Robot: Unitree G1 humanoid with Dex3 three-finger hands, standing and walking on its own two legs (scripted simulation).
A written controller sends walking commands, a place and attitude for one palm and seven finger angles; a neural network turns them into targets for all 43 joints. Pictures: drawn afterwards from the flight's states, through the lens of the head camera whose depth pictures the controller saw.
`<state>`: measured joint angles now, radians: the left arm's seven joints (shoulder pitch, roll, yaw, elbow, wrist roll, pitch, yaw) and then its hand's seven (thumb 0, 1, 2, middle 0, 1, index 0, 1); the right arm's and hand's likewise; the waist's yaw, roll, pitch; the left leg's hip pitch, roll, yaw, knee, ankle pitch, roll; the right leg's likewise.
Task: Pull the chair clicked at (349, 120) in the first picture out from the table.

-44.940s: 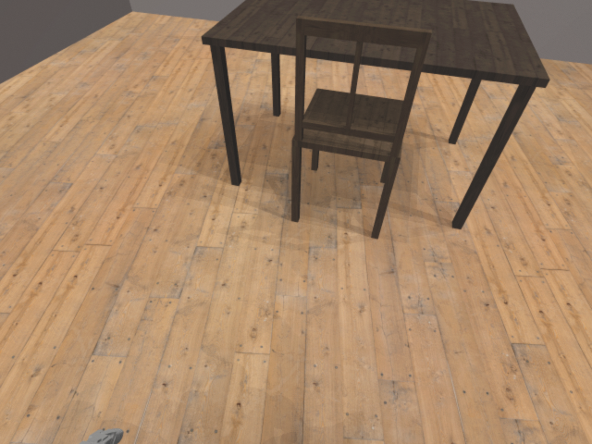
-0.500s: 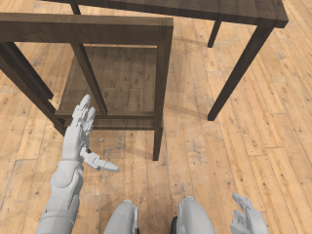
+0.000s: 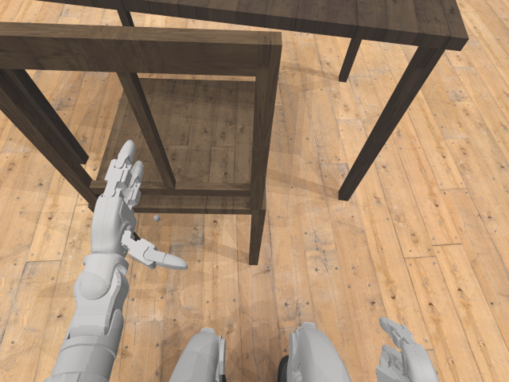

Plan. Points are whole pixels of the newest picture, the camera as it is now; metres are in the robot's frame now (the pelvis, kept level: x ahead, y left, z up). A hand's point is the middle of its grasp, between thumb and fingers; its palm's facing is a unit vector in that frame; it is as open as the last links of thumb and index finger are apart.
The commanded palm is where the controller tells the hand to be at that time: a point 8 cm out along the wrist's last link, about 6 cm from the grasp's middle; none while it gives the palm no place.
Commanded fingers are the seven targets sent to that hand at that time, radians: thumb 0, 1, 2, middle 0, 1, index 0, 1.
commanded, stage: aim the fingers beside a spindle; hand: left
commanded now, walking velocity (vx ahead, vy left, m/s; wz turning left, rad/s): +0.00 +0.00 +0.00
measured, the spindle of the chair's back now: (153, 140) +0.49 +0.19 +0.04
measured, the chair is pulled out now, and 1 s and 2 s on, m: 0.18 0.18 0.18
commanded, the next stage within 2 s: push the fingers through the gap in 1.56 s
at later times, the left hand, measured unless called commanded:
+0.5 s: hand (164, 224) +0.35 +0.15 +0.01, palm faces -0.03 -1.00 -0.02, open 16.9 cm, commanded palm +0.33 +0.21 +0.03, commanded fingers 0.00 -0.50 0.30 -0.06 -0.08 -0.06 -0.08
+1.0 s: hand (157, 218) +0.35 +0.16 +0.03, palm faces +0.01 -1.00 -0.04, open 16.9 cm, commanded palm +0.33 +0.21 +0.03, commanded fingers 0.00 -0.50 0.30 -0.06 -0.08 -0.06 -0.08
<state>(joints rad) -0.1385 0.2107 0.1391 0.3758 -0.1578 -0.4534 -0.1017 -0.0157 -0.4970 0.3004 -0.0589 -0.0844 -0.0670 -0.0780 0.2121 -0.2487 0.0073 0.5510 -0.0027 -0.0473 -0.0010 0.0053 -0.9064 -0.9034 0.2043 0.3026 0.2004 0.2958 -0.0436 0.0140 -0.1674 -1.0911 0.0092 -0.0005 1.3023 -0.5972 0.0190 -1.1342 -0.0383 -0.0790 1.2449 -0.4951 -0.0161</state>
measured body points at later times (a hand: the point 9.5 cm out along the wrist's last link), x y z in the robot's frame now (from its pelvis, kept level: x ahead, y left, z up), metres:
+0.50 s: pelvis +0.00 +0.00 +0.00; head +0.12 +0.01 +0.43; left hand +0.34 +0.21 +0.01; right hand +0.15 -0.25 -0.11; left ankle +0.01 +0.11 -0.62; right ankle +0.05 -0.12 -0.62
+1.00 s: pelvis +0.00 +0.00 +0.00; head +0.11 +0.01 +0.44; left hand +0.34 +0.21 +0.04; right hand +0.15 -0.25 -0.11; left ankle +0.01 +0.11 -0.62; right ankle +0.05 -0.12 -0.62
